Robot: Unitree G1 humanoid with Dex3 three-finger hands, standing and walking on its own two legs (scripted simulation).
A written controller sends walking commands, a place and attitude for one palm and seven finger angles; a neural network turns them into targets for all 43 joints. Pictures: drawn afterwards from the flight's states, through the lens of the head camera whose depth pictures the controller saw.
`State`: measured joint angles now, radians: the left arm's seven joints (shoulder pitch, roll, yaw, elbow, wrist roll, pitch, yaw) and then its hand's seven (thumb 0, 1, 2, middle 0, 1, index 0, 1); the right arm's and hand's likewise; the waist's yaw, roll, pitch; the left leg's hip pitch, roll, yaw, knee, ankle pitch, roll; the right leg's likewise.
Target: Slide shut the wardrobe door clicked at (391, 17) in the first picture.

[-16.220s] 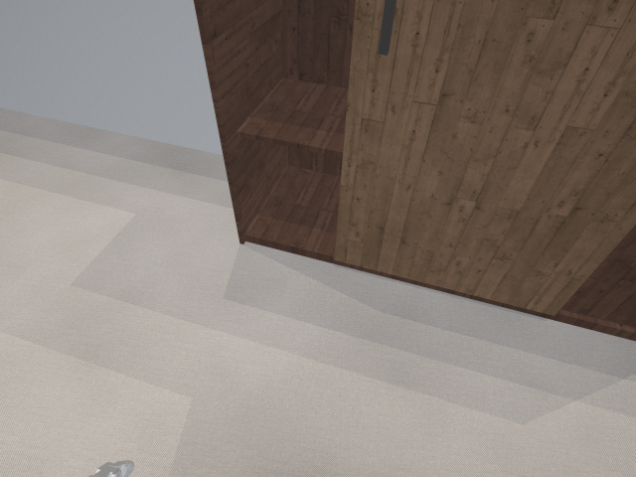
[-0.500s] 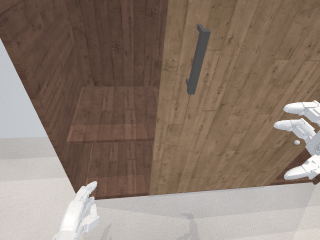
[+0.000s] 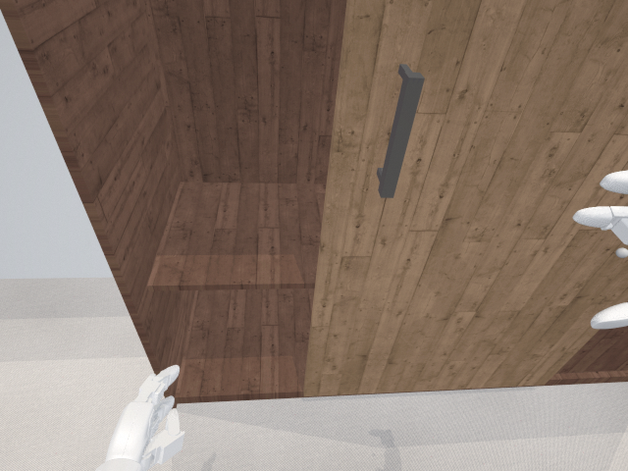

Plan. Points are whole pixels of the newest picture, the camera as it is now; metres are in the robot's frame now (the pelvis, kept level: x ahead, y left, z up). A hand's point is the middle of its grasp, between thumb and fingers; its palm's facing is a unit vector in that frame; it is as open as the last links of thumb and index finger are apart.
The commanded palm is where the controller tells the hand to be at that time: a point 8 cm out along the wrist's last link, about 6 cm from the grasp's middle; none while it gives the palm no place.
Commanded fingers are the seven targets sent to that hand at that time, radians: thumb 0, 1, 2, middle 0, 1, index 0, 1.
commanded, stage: raise the hand with hooked fingers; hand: right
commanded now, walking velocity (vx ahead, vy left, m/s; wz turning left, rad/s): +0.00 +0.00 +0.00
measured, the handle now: (394, 134) +0.53 -0.11 +0.22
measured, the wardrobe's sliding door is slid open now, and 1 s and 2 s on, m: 0.40 0.40 0.40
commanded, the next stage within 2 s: move the hooked fingers beside the handle in 0.14 s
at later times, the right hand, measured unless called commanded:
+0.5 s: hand (585, 244) +0.30 -0.27 +0.22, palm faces +0.01 +0.99 -0.13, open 14.0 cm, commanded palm +0.27 -0.31 +0.24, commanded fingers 0.00 0.50 -0.30 0.30 1.20 0.30 1.20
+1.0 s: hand (535, 199) +0.35 -0.23 +0.24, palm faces -0.02 +1.00 -0.07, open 14.0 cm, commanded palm +0.34 -0.28 +0.23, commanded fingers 0.00 0.50 -0.30 0.30 1.20 0.30 1.20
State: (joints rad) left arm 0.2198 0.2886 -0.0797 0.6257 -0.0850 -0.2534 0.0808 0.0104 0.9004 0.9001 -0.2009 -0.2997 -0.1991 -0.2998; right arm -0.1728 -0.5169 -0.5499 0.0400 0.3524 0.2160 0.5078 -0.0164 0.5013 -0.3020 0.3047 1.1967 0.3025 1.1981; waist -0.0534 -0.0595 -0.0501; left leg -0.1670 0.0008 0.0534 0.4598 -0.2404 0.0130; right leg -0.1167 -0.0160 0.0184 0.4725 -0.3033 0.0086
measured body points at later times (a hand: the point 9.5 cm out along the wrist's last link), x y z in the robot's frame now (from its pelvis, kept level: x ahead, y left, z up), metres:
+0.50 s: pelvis -0.01 -0.01 +0.00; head -0.03 +0.02 +0.45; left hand +0.19 +0.20 -0.07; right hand +0.29 -0.32 +0.23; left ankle +0.01 +0.11 -0.74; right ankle -0.03 -0.13 -0.74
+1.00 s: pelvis +0.01 +0.00 +0.00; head -0.02 +0.03 +0.45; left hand +0.19 +0.23 -0.08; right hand +0.34 -0.28 +0.25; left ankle +0.01 +0.11 -0.74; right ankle -0.03 -0.13 -0.74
